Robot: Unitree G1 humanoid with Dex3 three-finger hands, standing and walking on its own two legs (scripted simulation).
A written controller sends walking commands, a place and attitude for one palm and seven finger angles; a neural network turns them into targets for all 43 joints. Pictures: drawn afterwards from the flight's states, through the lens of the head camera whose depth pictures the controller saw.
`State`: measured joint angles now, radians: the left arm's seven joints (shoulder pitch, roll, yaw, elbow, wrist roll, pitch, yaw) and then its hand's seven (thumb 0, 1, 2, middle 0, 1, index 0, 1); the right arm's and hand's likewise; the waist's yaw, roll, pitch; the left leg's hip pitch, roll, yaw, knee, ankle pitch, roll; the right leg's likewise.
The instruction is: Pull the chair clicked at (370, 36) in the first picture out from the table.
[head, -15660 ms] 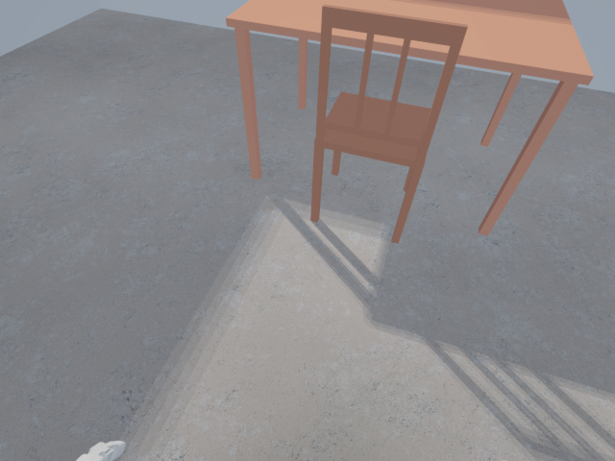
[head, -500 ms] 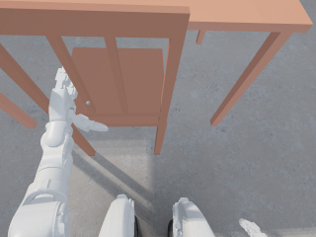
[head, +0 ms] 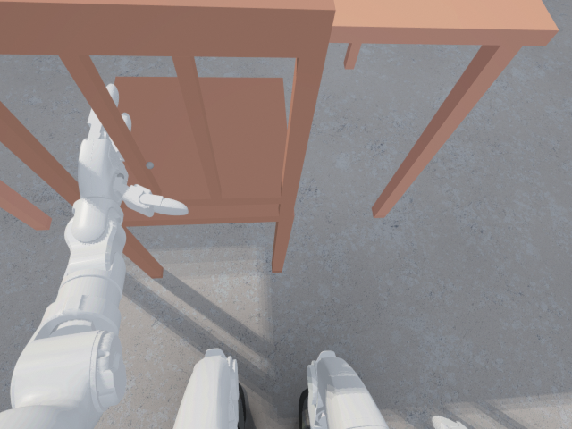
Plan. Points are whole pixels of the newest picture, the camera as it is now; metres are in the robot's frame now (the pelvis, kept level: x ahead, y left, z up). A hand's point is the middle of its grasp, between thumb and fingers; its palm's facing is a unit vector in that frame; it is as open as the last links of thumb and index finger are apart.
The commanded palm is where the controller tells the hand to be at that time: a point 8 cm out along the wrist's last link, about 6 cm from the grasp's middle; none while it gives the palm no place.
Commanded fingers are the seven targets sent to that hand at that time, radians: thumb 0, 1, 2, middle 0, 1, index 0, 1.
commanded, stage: push the fingers through the gap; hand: left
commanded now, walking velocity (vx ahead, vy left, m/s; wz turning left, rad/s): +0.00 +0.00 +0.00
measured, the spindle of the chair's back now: (125, 143) +0.50 +0.20 +0.03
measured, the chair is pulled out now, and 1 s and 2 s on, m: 0.00 0.00 0.05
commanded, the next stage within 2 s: hook a spindle and tug to test in 0.14 s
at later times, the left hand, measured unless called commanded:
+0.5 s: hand (149, 165) +0.47 +0.17 +0.02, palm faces +0.03 -1.00 -0.03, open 16.2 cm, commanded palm +0.44 +0.21 +0.03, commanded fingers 0.00 -0.50 0.30 -0.31 -0.85 -0.31 -0.85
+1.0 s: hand (144, 161) +0.47 +0.18 +0.02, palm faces +0.04 -1.00 -0.03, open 7.7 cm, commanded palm +0.44 +0.21 +0.03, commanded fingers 0.00 0.84 0.88 -0.50 -1.45 -0.50 -1.45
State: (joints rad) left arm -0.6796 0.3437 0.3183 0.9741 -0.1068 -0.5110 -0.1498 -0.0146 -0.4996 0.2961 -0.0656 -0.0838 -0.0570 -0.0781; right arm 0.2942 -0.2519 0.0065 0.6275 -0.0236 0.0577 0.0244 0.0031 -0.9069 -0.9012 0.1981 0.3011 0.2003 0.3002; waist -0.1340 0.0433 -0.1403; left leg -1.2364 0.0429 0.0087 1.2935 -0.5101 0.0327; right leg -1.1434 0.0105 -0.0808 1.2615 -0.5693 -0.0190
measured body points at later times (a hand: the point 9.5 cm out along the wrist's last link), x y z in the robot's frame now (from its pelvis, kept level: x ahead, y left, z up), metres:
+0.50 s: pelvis +0.00 +0.00 +0.00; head +0.15 +0.02 +0.43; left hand +0.46 +0.22 +0.03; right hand +0.06 -0.26 -0.12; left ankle +0.04 +0.10 -0.62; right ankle +0.01 -0.11 -0.62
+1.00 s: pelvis +0.01 +0.01 +0.01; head +0.16 +0.03 +0.43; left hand +0.46 +0.23 +0.03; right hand +0.07 -0.25 -0.12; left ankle +0.04 +0.10 -0.62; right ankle +0.01 -0.11 -0.62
